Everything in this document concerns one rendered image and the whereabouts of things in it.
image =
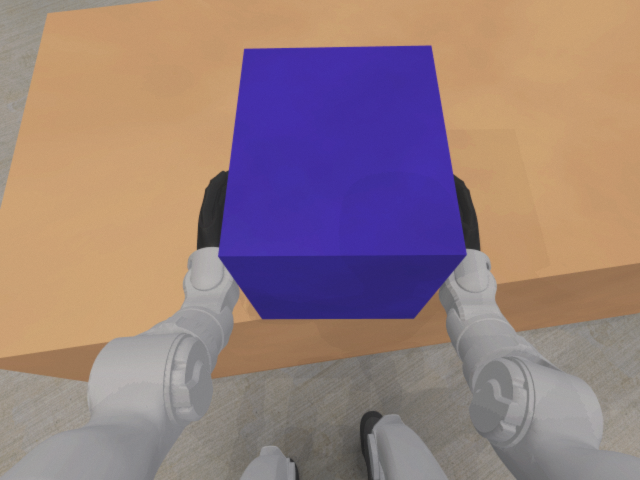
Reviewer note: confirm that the robot shin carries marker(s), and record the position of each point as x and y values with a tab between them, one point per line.
271	450
388	419

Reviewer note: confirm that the carton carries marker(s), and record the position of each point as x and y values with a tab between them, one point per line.
340	200

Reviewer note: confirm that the left robot shin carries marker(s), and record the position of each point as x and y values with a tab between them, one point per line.
271	450

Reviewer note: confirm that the right robot hand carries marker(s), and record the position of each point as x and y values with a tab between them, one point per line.
468	215

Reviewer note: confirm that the right robot upper arm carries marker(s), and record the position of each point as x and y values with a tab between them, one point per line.
544	424

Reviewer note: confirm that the left robot upper arm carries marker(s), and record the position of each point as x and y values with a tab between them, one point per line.
144	391

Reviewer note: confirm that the right robot shin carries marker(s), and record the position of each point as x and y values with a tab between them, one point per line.
388	419

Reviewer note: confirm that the pedestal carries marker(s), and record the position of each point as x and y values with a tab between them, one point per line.
131	112

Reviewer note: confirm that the left robot hand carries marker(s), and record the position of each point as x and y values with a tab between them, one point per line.
211	213

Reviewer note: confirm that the left robot forearm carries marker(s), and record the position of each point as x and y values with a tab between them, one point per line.
211	294

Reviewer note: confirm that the right robot forearm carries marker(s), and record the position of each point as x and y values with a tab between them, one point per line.
477	329

